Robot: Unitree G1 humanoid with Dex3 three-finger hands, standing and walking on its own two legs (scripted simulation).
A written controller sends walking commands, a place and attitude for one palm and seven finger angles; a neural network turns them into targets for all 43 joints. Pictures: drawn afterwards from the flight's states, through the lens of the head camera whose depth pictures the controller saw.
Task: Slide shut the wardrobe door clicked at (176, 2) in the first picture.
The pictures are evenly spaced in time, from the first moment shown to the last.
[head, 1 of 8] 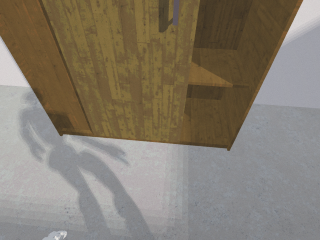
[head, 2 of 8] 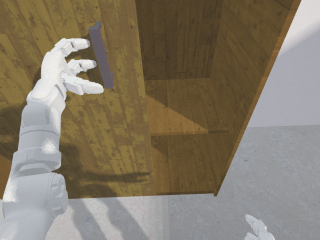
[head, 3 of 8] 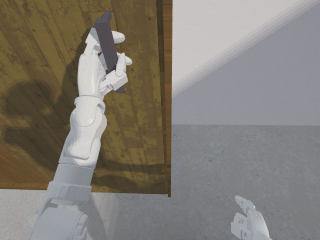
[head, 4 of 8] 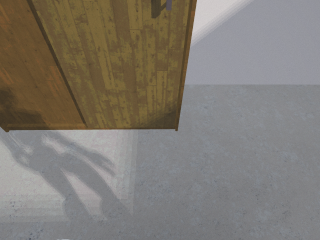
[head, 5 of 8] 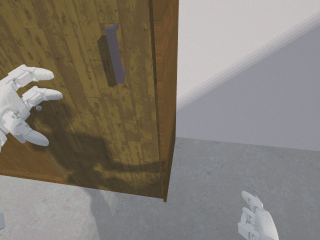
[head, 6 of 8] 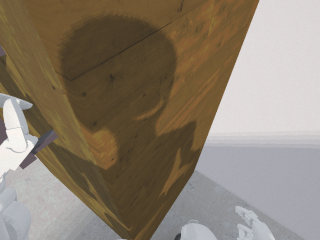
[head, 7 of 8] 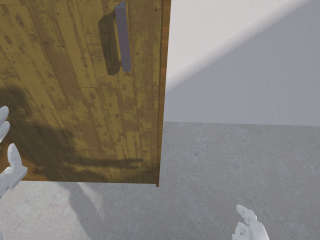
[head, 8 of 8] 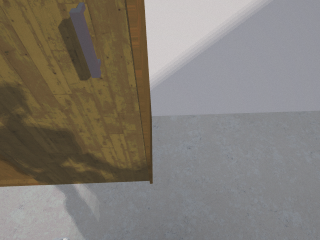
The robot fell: no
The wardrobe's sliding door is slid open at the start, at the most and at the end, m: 0.37 0.37 0.00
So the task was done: yes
